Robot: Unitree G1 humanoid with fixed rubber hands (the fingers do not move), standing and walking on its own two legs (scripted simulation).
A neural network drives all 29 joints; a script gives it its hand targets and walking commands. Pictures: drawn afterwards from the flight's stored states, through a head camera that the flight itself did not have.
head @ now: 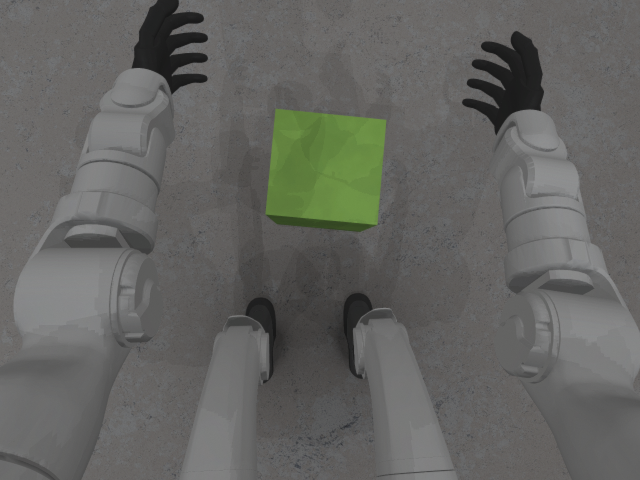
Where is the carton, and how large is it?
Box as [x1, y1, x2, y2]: [265, 109, 385, 231]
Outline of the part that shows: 275,109 265,214 276,223 356,231 360,231 375,225 377,223 385,120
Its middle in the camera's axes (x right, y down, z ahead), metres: +0.00 -0.13 +0.85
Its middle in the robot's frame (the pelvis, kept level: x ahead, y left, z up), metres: +0.51 -0.04 -0.52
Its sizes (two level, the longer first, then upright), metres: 0.210 0.200 0.250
